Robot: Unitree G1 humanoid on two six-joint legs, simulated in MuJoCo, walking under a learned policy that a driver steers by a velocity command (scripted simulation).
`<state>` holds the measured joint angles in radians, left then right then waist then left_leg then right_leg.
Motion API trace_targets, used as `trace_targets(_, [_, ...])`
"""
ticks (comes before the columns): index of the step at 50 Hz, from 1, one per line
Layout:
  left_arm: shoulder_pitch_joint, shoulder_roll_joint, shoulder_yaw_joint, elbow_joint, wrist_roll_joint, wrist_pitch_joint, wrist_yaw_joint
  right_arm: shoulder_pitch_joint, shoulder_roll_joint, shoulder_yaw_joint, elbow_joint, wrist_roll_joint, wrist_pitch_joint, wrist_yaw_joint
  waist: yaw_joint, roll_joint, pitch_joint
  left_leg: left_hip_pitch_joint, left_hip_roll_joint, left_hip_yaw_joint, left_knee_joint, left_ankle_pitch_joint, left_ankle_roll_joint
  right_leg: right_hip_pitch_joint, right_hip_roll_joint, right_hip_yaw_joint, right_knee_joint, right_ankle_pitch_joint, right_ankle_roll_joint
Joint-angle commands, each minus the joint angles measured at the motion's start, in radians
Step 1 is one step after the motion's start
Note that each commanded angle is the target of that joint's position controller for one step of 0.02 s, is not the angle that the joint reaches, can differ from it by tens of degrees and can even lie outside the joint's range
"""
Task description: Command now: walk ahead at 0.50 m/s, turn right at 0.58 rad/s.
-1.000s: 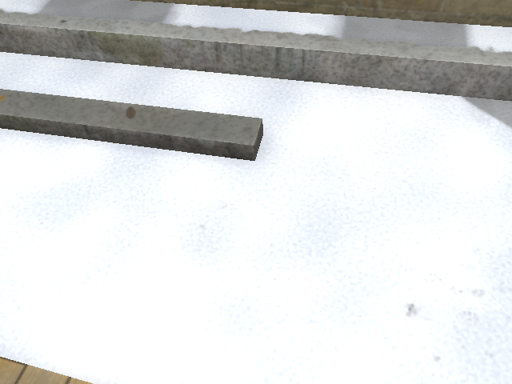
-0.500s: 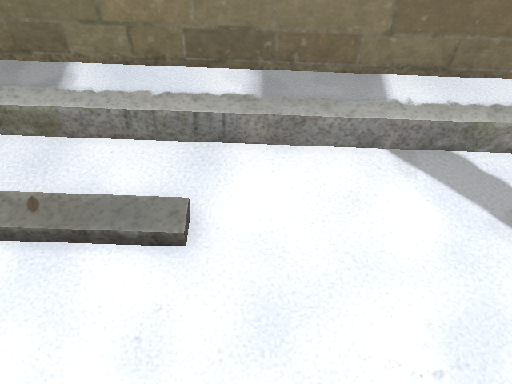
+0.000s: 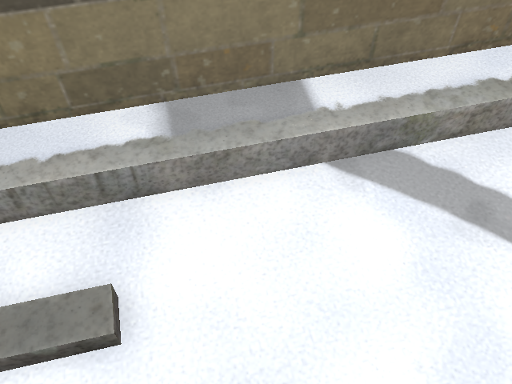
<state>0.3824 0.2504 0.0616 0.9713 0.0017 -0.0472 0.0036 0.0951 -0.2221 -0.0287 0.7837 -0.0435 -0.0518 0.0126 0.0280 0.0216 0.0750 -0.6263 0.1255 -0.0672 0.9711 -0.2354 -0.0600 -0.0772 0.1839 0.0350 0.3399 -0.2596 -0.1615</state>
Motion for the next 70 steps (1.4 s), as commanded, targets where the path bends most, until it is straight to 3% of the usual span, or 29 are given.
trace_targets(1, [0.046, 0.146, 0.03, -0.056, -0.005, -0.022, -0.002, -0.047, -0.067, -0.005, -0.072, 0.011, 0.001, 0.006, 0.014, -0.056, -0.023, 0.069, -0.065, 0.107, -0.185, 0.179, 0.006, -0.068, -0.231, 0.179, -0.065, 0.753, -0.062])
trace_targets(4, [0.102, 0.14, 0.026, -0.051, 0.0, -0.015, 0.004, -0.144, -0.071, 0.004, -0.108, 0.018, -0.005, 0.006, 0.063, -0.087, -0.039, 0.051, -0.093, 0.108, -0.306, 0.256, 0.04, 0.04, -0.249, 0.21, -0.045, 0.7, -0.039])
trace_targets(6, [0.104, 0.142, 0.022, -0.049, 0.009, -0.015, 0.01, -0.168, -0.08, 0.005, -0.124, 0.018, -0.011, 0.005, 0.059, -0.093, -0.031, 0.09, -0.103, 0.1, -0.379, 0.244, 0.07, 0.081, -0.282, 0.232, -0.033, 0.694, -0.033])
trace_targets(8, [0.063, 0.172, 0.025, -0.056, 0.013, -0.025, 0.014, -0.061, -0.123, -0.011, -0.093, 0.014, -0.02, -0.001, -0.006, -0.102, -0.063, 0.247, -0.135, 0.095, -0.428, 0.182, 0.111, 0.094, -0.303, 0.233, 0.045, 0.831, -0.007])
trace_targets(10, [0.012, 0.191, 0.029, -0.065, 0.017, -0.036, 0.006, 0.217, -0.179, -0.035, -0.009, 0.009, -0.037, -0.018, -0.146, -0.063, -0.185, 0.562, -0.117, 0.066, -0.501, 0.167, 0.156, 0.015, -0.24, 0.177, 0.363, 0.795, 0.021])
trace_targets(11, [0.041, 0.117, 0.011, -0.097, 0.016, -0.041, 0.002, 0.371, -0.259, -0.052, 0.006, -0.011, -0.04, -0.032, -0.179, 0.058, -0.327, 0.772, 0.113, -0.184, -0.49, 0.085, 0.203, -0.127, -0.172, 0.112, 0.66, 0.425, 0.039])
trace_targets(12, [0.22, 0.058, 0.005, -0.083, -0.02, -0.033, -0.002, 0.352, -0.324, -0.073, 0.024, -0.016, -0.026, -0.021, -0.077, 0.294, -0.397, 0.907, 0.319, -0.66, -0.637, 0.031, 0.357, -0.406, -0.013, 0.056, 0.941, -0.292, 0.072])
trace_targets(13, [0.158, 0.13, 0.01, -0.066, 0.021, -0.022, 0.003, 0.261, -0.228, -0.059, 0.006, 0.018, -0.013, -0.009, -0.064, 0.113, -0.268, 0.788, 0.27, -0.677, -0.693, -0.194, 0.343, -0.5, -0.092, 0.096, 0.993, -0.226, 0.063])
trace_targets(14, [0.056, 0.127, 0.011, -0.088, 0.026, -0.021, -0.005, 0.16, -0.152, -0.042, -0.011, 0.025, -0.014, -0.005, -0.048, 0.028, -0.121, 0.635, 0.22, -0.503, -0.719, -0.238, 0.316, -0.514, -0.134, 0.091, 0.946, -0.129, 0.067])
trace_targets(16, [-0.011, 0.102, 0.005, -0.112, 0.032, -0.015, -0.017, 0.138, -0.115, -0.03, 0.009, 0.015, -0.025, -0.005, -0.025, 0.019, -0.051, 0.502, 0.132, -0.308, -0.759, -0.043, 0.272, -0.477, -0.185, 0.073, 0.846, -0.071, 0.076])
trace_targets(20, [-0.02, 0.068, -0.008, -0.117, 0.044, 0.008, -0.035, 0.216, -0.123, -0.03, 0.072, 0.032, -0.058, 0.001, 0.004, 0.06, -0.067, 0.453, 0.095, -0.164, -0.808, 0.174, 0.279, -0.447, -0.215, 0.033, 0.754, -0.028, 0.106])
trace_targets(24, [-0.2, 0.055, -0.024, -0.177, 0.038, 0.009, -0.044, 0.272, -0.13, -0.031, 0.104, 0.034, -0.055, 0.002, -0.027, 0.053, -0.022, 0.471, 0.069, -0.086, -0.876, 0.152, 0.278, -0.541, -0.271, -0.021, 0.564, 0.115, 0.141])
trace_targets(29, [-0.297, 0.014, -0.051, -0.189, 0.025, -0.004, -0.032, 0.35, -0.134, -0.024, 0.152, 0.034, -0.049, 0.0, -0.059, 0.07, -0.041, 0.508, 0.031, 0.054, -0.747, 0.685, 0.227, -0.398, -0.212, -0.1, 0.322, 0.215, 0.152])
trace_targets(32, [-0.289, 0.034, -0.048, -0.177, 0.025, -0.015, -0.017, 0.352, -0.137, -0.022, 0.167, 0.032, -0.038, -0.007, -0.054, 0.1, -0.062, 0.57, 0.048, 0.036, -0.656, 0.736, 0.204, -0.33, -0.186, -0.086, 0.24, 0.19, 0.129])
trace_targets(34, [-0.178, 0.048, -0.04, -0.129, 0.036, -0.031, -0.007, 0.322, -0.136, -0.021, 0.171, 0.042, -0.03, -0.016, 0.0, 0.067, -0.09, 0.583, 0.033, 0.027, -0.523, 0.705, 0.175, -0.191, -0.166, -0.079, 0.089, 0.243, 0.1])
trace_targets(35, [-0.099, 0.077, -0.032, -0.099, 0.051, -0.047, 0.0, 0.334, -0.12, -0.015, 0.171, 0.05, -0.031, -0.019, 0.027, 0.017, -0.137, 0.533, -0.005, 0.044, -0.403, 0.591, 0.149, -0.047, -0.212, -0.046, 0.037, 0.401, 0.086])
trace_targets(36, [0.004, 0.15, -0.017, -0.085, 0.068, -0.057, 0.006, 0.373, -0.074, 0.001, 0.143, 0.054, -0.036, -0.025, 0.034, -0.11, -0.257, 0.379, -0.049, 0.082, -0.203, 0.199, 0.119, 0.188, -0.439, 0.135, 0.142, 0.89, 0.036])
trace_targets(37, [0.01, 0.167, -0.007, -0.078, 0.037, -0.04, 0.004, 0.519, -0.003, 0.016, 0.179, 0.091, -0.018, -0.03, 0.003, -0.272, -0.408, 0.251, -0.169, 0.105, 0.047, -0.384, 0.1, 0.322, -0.632, 0.343, 0.148, 1.137, -0.152])
trace_targets(38, [-0.014, 0.111, -0.018, -0.089, -0.005, -0.028, -0.004, 0.46, -0.094, -0.006, 0.198, 0.061, 0.009, -0.038, 0.014, -0.143, -0.372, 0.236, -0.152, 0.032, 0.095, -0.42, 0.098, 0.222, -0.587, 0.322, 0.1, 1.006, -0.16])
trace_targets(39, [-0.088, 0.08, -0.029, -0.095, -0.006, -0.023, -0.002, 0.379, -0.093, -0.011, 0.179, 0.041, 0.018, -0.034, -0.006, -0.131, -0.248, 0.201, -0.135, 0.025, 0.103, -0.382, 0.096, 0.114, -0.537, 0.261, 0.044, 0.861, -0.134])
trace_targets(41, [-0.184, 0.032, -0.048, -0.098, 0.005, -0.02, 0.013, 0.313, -0.061, -0.008, 0.178, 0.024, 0.033, -0.027, -0.052, -0.114, -0.123, 0.254, -0.089, 0.017, 0.011, -0.27, 0.078, -0.076, -0.458, 0.158, -0.044, 0.719, -0.072])
trace_targets(45, [-0.192, 0.038, -0.053, -0.067, 0.017, -0.023, 0.018, 0.343, -0.018, 0.003, 0.222, 0.024, 0.068, -0.033, -0.086, -0.117, -0.153, 0.407, -0.103, 0.058, -0.168, -0.198, 0.057, -0.175, -0.391, 0.067, -0.068, 0.582, -0.038])
trace_targets(49, [-0.177, 0.062, -0.045, -0.036, 0.016, 0.0, 0.018, 0.281, -0.025, 0.008, 0.237, 0.027, 0.085, -0.045, -0.063, -0.138, -0.126, 0.459, -0.109, 0.084, -0.351, -0.107, 0.062, -0.229, -0.372, 0.101, -0.108, 0.115, -0.016])
trace_targets(52, [-0.169, 0.051, -0.042, -0.019, 0.004, 0.023, 0.017, 0.274, -0.037, 0.014, 0.251, 0.014, 0.072, -0.046, -0.068, -0.078, -0.053, 0.551, -0.069, 0.041, -0.555, 0.026, 0.088, -0.344, -0.337, 0.123, -0.126, -0.214, 0.069])
trace_targets(53, [-0.156, 0.042, -0.041, -0.015, 0.003, 0.027, 0.015, 0.276, -0.058, 0.015, 0.247, 0.005, 0.061, -0.048, -0.055, -0.045, -0.03, 0.536, -0.006, -0.029, -0.614, -0.008, 0.102, -0.35, -0.313, 0.114, -0.096, -0.2, 0.097])
trace_targets(54, [-0.125, 0.015, -0.041, -0.005, -0.007, 0.035, 0.013, 0.235, -0.08, 0.011, 0.257, 0.026, 0.055, -0.046, -0.011, 0.078, 0.027, 0.372, 0.002, -0.065, -0.643, -0.108, 0.119, -0.271, -0.242, 0.04, -0.08, -0.097, 0.113])
trace_targets(55, [-0.115, 0.018, -0.042, 0.016, 0.0, 0.037, 0.012, 0.214, -0.047, 0.019, 0.256, 0.032, 0.045, -0.043, -0.007, 0.089, 0.024, 0.293, 0.007, -0.078, -0.693, -0.15, 0.112, -0.151, -0.237, 0.026, -0.031, 0.009, 0.117])
trace_targets(61, [-0.087, 0.012, -0.044, 0.077, 0.007, 0.027, 0.016, 0.237, -0.03, 0.022, 0.281, 0.039, 0.028, -0.048, -0.014, 0.007, -0.017, 0.373, -0.024, -0.03, -0.672, -0.019, 0.102, -0.104, -0.264, 0.045, -0.03, 0.083, 0.109])
trace_targets(70, [-0.066, -0.005, -0.052, 0.133, 0.006, 0.032, 0.024, 0.27, -0.014, 0.027, 0.308, 0.037, 0.029, -0.051, -0.021, -0.017, -0.011, 0.386, -0.028, -0.022, -0.665, 0.007, 0.109, -0.099, -0.267, 0.044, -0.029, 0.103, 0.116])
